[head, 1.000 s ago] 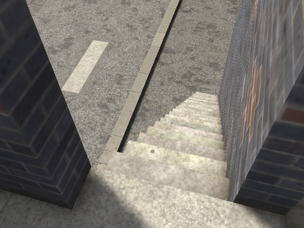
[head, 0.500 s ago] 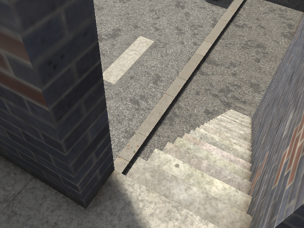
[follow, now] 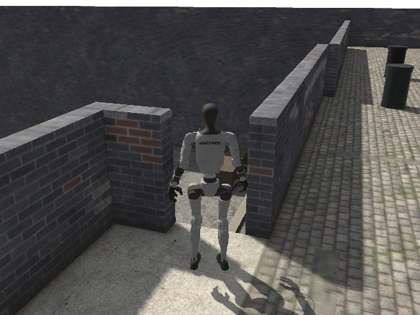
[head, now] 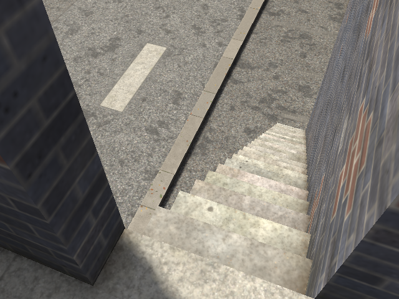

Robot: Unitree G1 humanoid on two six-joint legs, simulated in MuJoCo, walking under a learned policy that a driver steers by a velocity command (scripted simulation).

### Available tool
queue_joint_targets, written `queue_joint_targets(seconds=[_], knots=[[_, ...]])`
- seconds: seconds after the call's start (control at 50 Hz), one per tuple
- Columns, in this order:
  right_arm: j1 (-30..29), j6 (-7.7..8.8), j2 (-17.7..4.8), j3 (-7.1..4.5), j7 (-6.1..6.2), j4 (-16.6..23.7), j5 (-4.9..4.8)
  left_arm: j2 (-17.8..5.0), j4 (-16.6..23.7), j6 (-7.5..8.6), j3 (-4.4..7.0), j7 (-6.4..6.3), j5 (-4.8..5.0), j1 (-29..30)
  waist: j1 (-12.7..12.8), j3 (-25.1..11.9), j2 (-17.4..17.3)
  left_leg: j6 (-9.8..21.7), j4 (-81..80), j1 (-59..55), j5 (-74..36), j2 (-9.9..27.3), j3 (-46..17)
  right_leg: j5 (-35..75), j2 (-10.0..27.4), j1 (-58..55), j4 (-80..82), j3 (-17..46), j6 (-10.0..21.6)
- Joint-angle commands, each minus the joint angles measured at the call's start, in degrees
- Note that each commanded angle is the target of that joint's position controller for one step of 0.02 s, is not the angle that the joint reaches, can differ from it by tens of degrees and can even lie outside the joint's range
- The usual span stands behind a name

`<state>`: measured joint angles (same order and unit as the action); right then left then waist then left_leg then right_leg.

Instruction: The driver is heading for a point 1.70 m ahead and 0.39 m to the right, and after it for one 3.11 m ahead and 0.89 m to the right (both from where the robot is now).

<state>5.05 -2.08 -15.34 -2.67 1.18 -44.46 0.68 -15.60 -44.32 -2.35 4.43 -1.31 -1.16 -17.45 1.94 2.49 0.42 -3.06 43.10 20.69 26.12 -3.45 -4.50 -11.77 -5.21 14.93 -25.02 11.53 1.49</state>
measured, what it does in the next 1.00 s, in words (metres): steps on the spot, turning right: left foot, then right foot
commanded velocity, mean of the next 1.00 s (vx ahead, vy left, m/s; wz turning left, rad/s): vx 0.00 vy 0.00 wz -0.43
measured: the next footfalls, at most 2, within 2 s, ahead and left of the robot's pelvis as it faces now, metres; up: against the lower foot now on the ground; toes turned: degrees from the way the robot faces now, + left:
left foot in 0.08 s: +0.05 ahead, +0.11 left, +0.00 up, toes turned -8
right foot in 0.52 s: -0.05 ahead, -0.09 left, +0.00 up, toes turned -20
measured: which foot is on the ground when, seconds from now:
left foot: up 0.00-0.06, down 0.08-0.52, up 0.54-0.92, down 0.94-1.00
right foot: down 0.00-0.08, up 0.10-0.50, down 0.52-1.00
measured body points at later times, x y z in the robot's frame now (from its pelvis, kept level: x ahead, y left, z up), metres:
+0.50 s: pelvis -0.03 +0.02 -0.01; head -0.02 +0.01 +0.44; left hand +0.18 +0.24 -0.11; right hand +0.02 -0.27 -0.11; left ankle +0.01 +0.12 -0.74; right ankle -0.09 -0.06 -0.74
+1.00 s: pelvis -0.04 +0.03 -0.01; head -0.02 +0.04 +0.44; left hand +0.17 +0.21 -0.14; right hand -0.06 -0.25 -0.12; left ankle -0.01 +0.12 -0.74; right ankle -0.09 -0.06 -0.74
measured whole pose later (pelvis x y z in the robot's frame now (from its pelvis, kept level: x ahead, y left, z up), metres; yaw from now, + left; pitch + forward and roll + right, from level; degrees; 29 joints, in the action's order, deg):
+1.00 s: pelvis -0.04 +0.03 -0.01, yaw -25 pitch -1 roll +0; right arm 14.1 -2.1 -13.2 -0.8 0.7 -44.1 1.3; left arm -14.8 -45.6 -1.8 1.3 -0.5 -0.1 -11.0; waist 0.2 3.2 2.7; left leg 2.2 26.9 10.4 13.8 -1.5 1.2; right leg -20.3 -4.6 12.7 -31.2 5.3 2.4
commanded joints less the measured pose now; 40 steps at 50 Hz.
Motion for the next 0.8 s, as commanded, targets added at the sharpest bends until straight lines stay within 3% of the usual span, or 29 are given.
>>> queue_joint_targets(seconds=[0.02, 0.04, 0.06, 0.08, 0.1, 0.12, 0.14, 0.16, 0.18, 0.2, 0.24, 0.26, 0.3, 0.32, 0.36, 0.4, 0.44, 0.48, 0.5, 0.52, 0.54, 0.56, 0.6, 0.64, 0.7, 0.72, 0.74, 0.8], knots=[[1.18, 0.57, -3.37, -0.47, 0.06, 4.91, -0.13, -9.69, 4.96, -0.18, 3.32, 0.46, -0.05, 1.19, -1.11, -7.51, 8.67, 0.34, -8.14, 0.47, -2.32, -1.6, 1.33, 26.36, 11.93, -8.26, 0.83, 14.82, 7.27], [4.51, 0.42, -3.31, -0.38, -0.07, 4.35, -0.13, -8.85, 5.81, -0.4, 3.24, 0.87, 0.31, 4.03, -3.49, -7.81, 8.14, 1.24, -15.95, -6.25, -6.69, -1.33, 1.33, 20.96, 9.97, -4.01, 0.42, 14.14, 5.2], [7.25, 0.78, -4.74, -1.03, 0.33, 3.83, 0.63, -7.87, 7.36, -0.35, 3.07, 0.92, 0.32, 6.99, -5.17, -6.85, 7.65, 1.52, -24.06, -13.81, -14.71, 0.25, 0.85, 11.41, 7.57, 3.25, -0.74, 13.66, 2.21], [8.88, 1.21, -9.91, -2.19, 0.99, 4.19, 1.49, -4.72, 8.23, -0.04, 2.28, 0.98, 0.43, 4.18, -3.97, -8.16, -2.27, 4.15, -29.56, -21.94, -10.58, 12.1, -9.62, -5.25, 3.08, 12.25, -7.49, 8.96, -0.71], [4.15, 1.34, -15.6, -3.03, 0.85, 6.64, 1.65, -2.75, 8.51, -0.16, 1.98, 0.53, 0.49, -0.13, -1.56, -7.78, -14.12, 10.32, -31.48, -18.42, -14.5, 24.28, -23.94, -22.43, -5.57, 17.66, -19.77, -1.75, -2.31], [3.18, 1.58, -12.11, -2.36, 0.59, 7.85, 2.57, -8.41, 7.03, -0.18, 3.07, 0.1, -0.35, -0.05, -2.51, -8.09, -9.55, 14.34, -29.48, -14.03, -23.92, 25.94, -23.8, -23.41, -2.15, 14.97, -29.74, -0.86, -2.59], [0.73, 1.96, -8.02, -1.14, 0.39, 8.6, 2.16, -8.76, 6.02, -0.28, 3.46, 0.26, -0.13, 0.31, -0.72, -5.47, -6.02, 14.72, -28.03, -11.01, -29.53, 22.56, -17.46, -20.57, -0.96, 13.86, -35.11, -0.97, -2.45], [-1.88, 1.78, -5.98, -0.43, 0.39, 8.74, 1.47, -7.3, 5.28, -0.86, 2.91, 0.79, 0.38, -0.65, 0.66, -4.42, -8.06, 14.16, -26.01, -10.91, -32.36, 18.66, -11.94, -17.37, -0.52, 14.25, -38.29, -2.15, -2.28], [-2.27, 1.78, -5.14, -0.1, 0.61, 9.33, 1.46, -7.46, 5.15, -1.43, 2.95, 1.45, 0.37, -0.58, 0.73, -4.68, -8.64, 13.59, -25.1, -11.53, -35.26, 16.38, -7.55, -14.69, -0.66, 14.75, -41.26, -3.24, -2.62], [-1.4, 1.69, -5.27, -0.08, 0.82, 9.71, 1.61, -7.65, 4.99, -1.89, 2.87, 2.08, 0.37, -0.89, 0.26, -5.1, -9.27, 14.07, -23.84, -11.91, -40.46, 15.49, -4.81, -13.88, -1.13, 14.49, -43.64, -4.63, -3.45], [0.36, 1.68, -4.98, 0.07, 1.36, 10.07, 1.73, -8.01, 5.53, -2.77, 2.76, 1.88, 0.36, 0.72, -0.2, -5.33, -7.8, 15.1, -23.29, -11.44, -42.54, 15.74, -2.47, -13.53, -0.56, 14.09, -43.62, -7.67, -5.14], [3.08, 1.51, -5.6, -0.21, 1.52, 9.77, 1.31, -7.39, 5.94, -2.68, 2.31, 1.99, 0.47, 1.7, -1.28, -5.2, -7.39, 15.71, -23.39, -12.87, -39.27, 16.43, -2.6, -13.05, -0.21, 14.94, -42.34, -8.13, -5.21], [4.84, 1.2, -6.06, -0.55, 1.74, 9.57, 1.53, -6.77, 7.17, -3.06, 1.47, 2.42, 0.92, 4.0, -2.52, -3.97, -8.51, 16.53, -23.93, -14.61, -33.21, 16.92, -2.96, -13.42, 0.9, 15.87, -37.43, -8.7, -5.37], [5.83, 1.37, -6.06, -0.61, 1.65, 9.31, 1.1, -7.52, 7.77, -3.29, 1.32, 2.63, 0.97, 5.45, -3.19, -3.81, -9.21, 16.64, -24.82, -15.06, -30.07, 17.91, -3.55, -13.5, 1.84, 15.29, -34.11, -8.76, -4.97], [6.54, 1.61, -6.88, -0.98, 1.18, 9.59, 1.23, -6.32, 8.67, -3.03, 0.44, 2.91, 0.53, 7.23, -3.91, -3.71, -9.31, 16.44, -25.21, -15.62, -27.7, 18.84, -2.94, -15.49, 2.88, 11.91, -26.43, -10.5, -3.39], [5.97, 1.6, -8.26, -1.56, 0.65, 9.66, 1.25, -5.51, 9.71, -2.8, -0.27, 3.72, 0.88, 7.88, -3.61, -4.78, -10.1, 16.5, -24.09, -14.21, -30.28, 19.35, -1.58, -16.73, 3.23, 6.22, -20.48, -12.25, -1.84], [5.98, 1.41, -8.96, -1.86, 0.15, 9.71, 1.29, -6.08, 10.08, -2.47, -0.32, 4.02, 1.54, 7.27, -3.25, -5.75, -10.81, 15.78, -22.45, -13.72, -33.04, 19.41, -0.31, -15.59, 2.76, 1.98, -14.68, -14.16, -0.59], [5.46, 0.62, -9.21, -1.93, 0.52, 9.46, 0.23, -4.91, 9.26, -1.08, -0.76, 3.65, 1.04, 4.37, -0.88, -5.46, -9.23, 12.94, -17.49, -11.16, -33.37, 17.55, 3.63, -7.03, 1.68, -4.98, -0.83, -16.13, 0.94], [8.1, 0.25, -8.91, -2.06, 0.93, 8.23, -0.63, -5.22, 8.63, -0.14, -0.86, 2.89, 0.31, 3.79, -0.82, -4.76, -5.14, 9.89, -14.31, -7.64, -28.98, 16.94, 5.31, -2.73, 1.89, -9.01, 5.36, -13.9, 1.66], [8.65, -0.06, -7.51, -1.65, 0.09, 8.45, 0.05, -8.56, 8.59, 0.55, -0.14, 2.24, -0.41, 2.76, -0.76, -3.81, 3.28, 5.55, -4.62, 1.45, -16.46, 13.47, 8.72, -3.81, 10.64, -13.94, 9.7, -0.84, 3.8], [5.72, -0.69, -4.09, -0.62, 0.26, 13.03, 0.53, -18.38, 9.41, 1.02, 2.72, 1.8, -0.04, 1.86, -0.96, 0.07, 16.25, 1.91, 4.03, 13.88, 9.04, 2.13, 11.18, 13.1, 26.24, -10.04, 10.53, 21.75, 12.11], [3.98, -1.66, -6.64, -1.47, 0.81, 11.96, 1.07, -16.49, 8.09, 0.95, 3.29, 1.32, 0.08, -1.26, 2.36, -0.39, 10.93, 1.43, 15.91, 13.11, 9.94, 3.54, 4.03, 15.6, 26.96, -7.76, 9.39, 19.2, 17.39], [7.28, -2.01, -6.93, -1.86, -0.05, 9.13, -0.27, -10.19, 8.23, 0.62, 1.14, 0.75, 0.63, 6.2, -2.34, 0.52, 4.65, 1.71, 18.01, 11.03, 0.28, 5.25, 2.07, 9.69, 19.12, -4.36, 9.53, 8.66, 13.49], [9.16, -1.8, -7.3, -2.04, -0.66, 7.35, 0.81, -8.18, 8.33, 0.93, 0.36, 0.33, 0.9, 9.0, -2.98, -1.76, 5.76, 1.05, 18.41, 9.58, -3.6, 4.44, 3.69, 16.88, 14.97, -7.03, 8.09, 4.25, 11.59], [9.24, -2.34, -5.89, -1.63, -0.77, 6.86, 0.44, -7.86, 6.2, 1.67, 0.13, 0.37, 1.21, 5.9, -1.88, -4.06, 4.64, 0.25, 15.89, 8.9, -3.17, 4.2, 4.22, 23.52, 15.43, -10.97, 6.57, 3.51, 12.07], [8.77, -2.6, -5.65, -1.51, -0.62, 6.95, 0.39, -8.01, 5.51, 1.88, 0.12, 0.32, 1.16, 4.99, -1.35, -3.9, 5.08, 0.24, 14.22, 8.92, -2.82, 4.35, 4.13, 23.36, 15.91, -11.8, 6.54, 4.1, 12.33], [8.25, -2.39, -5.76, -1.57, -0.84, 7.1, 0.47, -8.74, 4.84, 1.61, 0.28, 0.41, 0.92, 4.22, -1.13, -3.45, 8.13, 0.51, 12.4, 8.1, -1.56, 4.22, 4.44, 23.64, 15.63, -12.37, 6.27, 4.15, 12.28], [8.31, -2.29, -5.41, -1.37, -1.28, 6.13, 0.18, -8.29, 4.11, 1.54, -0.1, 0.85, 0.67, 4.14, -0.02, -2.58, 8.08, 1.57, 5.56, 4.05, -0.36, 3.39, 4.98, 22.02, 15.09, -10.81, 5.55, 4.23, 11.69]])
Velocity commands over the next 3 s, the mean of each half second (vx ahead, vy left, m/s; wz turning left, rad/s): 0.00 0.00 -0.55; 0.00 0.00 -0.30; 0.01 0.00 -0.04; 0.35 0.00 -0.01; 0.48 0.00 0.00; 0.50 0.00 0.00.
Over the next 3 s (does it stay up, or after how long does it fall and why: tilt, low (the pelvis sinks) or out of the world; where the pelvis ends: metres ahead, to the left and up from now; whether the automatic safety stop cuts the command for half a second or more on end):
stays up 0.23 -0.15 0.01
